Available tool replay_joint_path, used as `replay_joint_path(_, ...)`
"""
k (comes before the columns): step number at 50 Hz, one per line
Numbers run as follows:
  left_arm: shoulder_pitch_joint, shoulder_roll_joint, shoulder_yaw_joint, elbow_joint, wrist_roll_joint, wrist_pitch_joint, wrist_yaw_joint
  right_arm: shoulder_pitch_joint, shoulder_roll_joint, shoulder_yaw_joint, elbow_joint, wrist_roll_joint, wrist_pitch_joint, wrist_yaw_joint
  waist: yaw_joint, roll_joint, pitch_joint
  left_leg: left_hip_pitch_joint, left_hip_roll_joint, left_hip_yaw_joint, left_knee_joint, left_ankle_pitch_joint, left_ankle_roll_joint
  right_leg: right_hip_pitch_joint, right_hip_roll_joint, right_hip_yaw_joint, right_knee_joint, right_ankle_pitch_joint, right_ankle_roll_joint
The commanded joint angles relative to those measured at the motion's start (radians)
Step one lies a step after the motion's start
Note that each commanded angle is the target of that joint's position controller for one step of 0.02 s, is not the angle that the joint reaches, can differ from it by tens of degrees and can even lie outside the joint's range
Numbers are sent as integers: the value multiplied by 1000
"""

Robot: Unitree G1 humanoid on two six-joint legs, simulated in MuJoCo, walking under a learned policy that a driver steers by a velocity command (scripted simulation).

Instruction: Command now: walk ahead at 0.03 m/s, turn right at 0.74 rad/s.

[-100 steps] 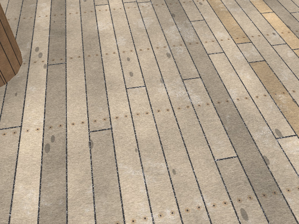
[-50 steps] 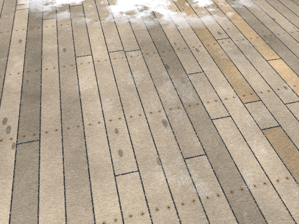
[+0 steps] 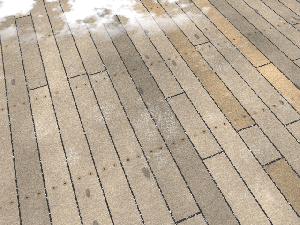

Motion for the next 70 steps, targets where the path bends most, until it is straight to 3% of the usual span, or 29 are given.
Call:
replay_joint_path(1, 118, 75, 42, -39, 10, 4, -10, -19, -117, -29, -36, 16, 5, 11, 43, 49, -143, 6, 140, -37, 54, 7, 93, 221, 58, -17, -222, 166, -69)
replay_joint_path(2, 141, 181, 71, -58, 20, 0, 6, 8, -67, -17, -40, -7, 16, 20, 30, -217, -67, -222, 23, 57, 334, -256, -2, 294, -112, 286, -385, 400, -162)
replay_joint_path(3, 157, 298, 83, -95, 57, -25, 5, -116, -38, -6, -133, -30, 8, 16, 39, -378, -72, -450, -130, -95, 589, -490, -36, 301, -304, 683, -467, 542, -345)
replay_joint_path(4, 151, 259, 75, -100, 69, -56, -1, -159, -69, -13, -142, -26, -1, 16, 53, -231, -117, -480, -122, -231, 702, -455, -5, 316, -300, 668, -479, 429, -358)
replay_joint_path(6, 29, 212, 66, -140, 21, -78, 13, -101, -111, -30, -106, -14, -13, 5, -15, -112, -112, -473, -97, -279, 674, -258, 31, 312, -200, 524, -445, 331, -230)
replay_joint_path(7, -10, 182, 55, -156, 1, -70, 23, -88, -127, -36, -96, -22, -15, -2, -24, -112, -118, -452, -92, -285, 643, -206, 29, 297, -182, 489, -429, 334, -196)
replay_joint_path(9, 6, 153, 45, -170, 3, -56, 41, -84, -106, -35, -101, -21, -23, 7, -27, -120, -155, -385, -125, -280, 629, -137, 21, 280, -139, 459, -419, 379, -183)
replay_joint_path(13, 90, 155, 42, -164, -10, -74, 53, -110, -98, -31, -114, 2, -60, 52, 12, -166, -139, -412, -133, -277, 356, -3, 15, 355, -143, 565, -559, -239, -199)
replay_joint_path(17, 144, 138, 31, -138, 3, -101, 52, -146, -77, -21, -118, -6, -103, 75, 51, -170, -95, -344, -120, -245, 180, 83, 7, 354, -142, 527, -570, -152, -197)
replay_joint_path(27, 155, 151, 16, -171, -7, -126, 8, -200, -75, 11, -203, 24, -161, 102, 90, -146, 1, -203, -110, -183, 8, 31, 58, 262, -153, 542, -546, -129, -231)
replay_joint_path(32, 142, 106, -5, -191, -2, -117, -8, -7, -120, 0, -177, 26, -165, 95, -14, -127, -84, 157, -111, -153, -82, 37, 122, 174, -88, 474, -415, 65, -190)
replay_joint_path(33, 94, 68, -19, -211, 8, -124, -11, 190, -161, -16, -136, 21, -162, 83, -111, -88, -172, 401, -39, -240, -71, -31, 164, 35, -34, 393, -197, 179, -150)
replay_joint_path(34, 109, 12, -40, -239, -2, -148, -15, 376, -267, -46, -107, 8, -153, 79, -158, 176, -278, 732, 170, -598, -144, -312, 284, -286, 89, 221, 186, 78, -68)
replay_joint_path(35, 97, 42, -37, -258, -35, -169, -2, 399, -240, -44, -91, 7, -149, 95, -159, 257, -220, 745, 272, -857, -227, -547, 338, -540, 82, 189, 404, -148, -49)
replay_joint_path(36, 43, 87, -29, -258, -42, -176, -1, 377, -173, -22, -99, 5, -145, 98, -157, 161, -97, 673, 253, -817, -236, -579, 322, -653, 33, 203, 511, -106, -63)
replay_joint_path(38, 15, 64, -36, -256, -6, -176, -8, 333, -124, 0, -117, -12, -131, 104, -114, 54, -31, 543, 183, -670, -269, -459, 300, -650, -26, 164, 516, 14, -66)
replay_joint_path(41, 8, 31, -38, -260, -3, -160, -20, 272, -81, 24, -121, -8, -125, 110, -38, 76, 64, 308, 102, -528, -355, -305, 281, -566, -79, 143, 428, 122, -44)
replay_joint_path(46, -142, 9, -53, -299, 16, -166, -19, 306, -94, 33, -85, 3, -131, 89, -55, 42, 116, 137, 14, -289, -453, 124, 248, -400, -53, 43, 128, 438, -8)
replay_joint_path(51, -310, 6, -54, -345, -10, -191, -66, 439, -122, 45, -19, 20, -117, 77, -90, 51, 134, 322, 54, -203, -456, 417, 216, -242, 26, -10, -196, 512, -54)
replay_joint_path(53, -304, 46, -36, -361, -15, -189, -71, 451, -157, 41, -4, 2, -103, 71, -48, 129, 65, 454, 91, -191, -326, 883, 203, -167, 90, -47, -210, 394, -88)
replay_joint_path(55, -85, 124, 1, -328, -22, -164, -49, 447, -193, 33, 14, -22, -77, 63, 98, 213, -100, 483, 125, -208, -16, 1281, 190, 111, 125, -36, -173, 257, -140)
replay_joint_path(56, 185, 160, 22, -263, -27, -149, -28, 372, -205, 34, -6, -27, -67, 61, 248, 194, -212, 279, 99, -197, 273, 1185, 164, 459, 51, 34, -188, 287, -171)
replay_joint_path(57, 338, 265, 45, -221, 22, -149, -15, 488, -27, 75, -54, -36, -83, 72, 170, -82, -448, -181, -55, -214, 734, 439, 135, 998, -259, 463, -129, 22, -276)
replay_joint_path(58, 379, 198, 31, -201, 19, -162, -24, 525, -6, 97, -41, 17, -118, 85, 161, -254, -670, -319, -149, -361, 918, -249, 146, 1108, -383, 870, -331, -376, -326)
replay_joint_path(59, 343, 124, 16, -184, 27, -159, -14, 332, -135, 51, -88, 74, -130, 83, 193, -217, -434, -429, -96, -336, 950, -211, 157, 946, -326, 767, -433, -369, -242)
replay_joint_path(61, 216, 100, 7, -153, 37, -165, -12, 197, -97, 54, -137, 60, -129, 81, 111, -25, -135, -444, -16, -291, 888, -123, 143, 574, -281, 503, -493, -88, -200)
replay_joint_path(63, 116, 36, -6, -135, 50, -183, -19, 275, -52, 46, -116, 49, -82, 85, -1, -72, -51, -320, 48, -296, 855, -67, 127, 320, -239, 340, -560, -12, -191)
replay_joint_path(65, 34, 13, -7, -114, 19, -187, -28, 289, -6, 48, -111, 54, -37, 82, -54, -99, 40, -320, 79, -288, 824, -104, 110, 180, -228, 183, -630, 54, -159)
replay_joint_path(70, 0, 49, 2, -103, 45, -198, -7, 153, -32, 38, -166, 24, -29, 87, -59, -37, 122, -373, 34, -211, 607, 265, 96, 130, -106, -136, -677, 289, -115)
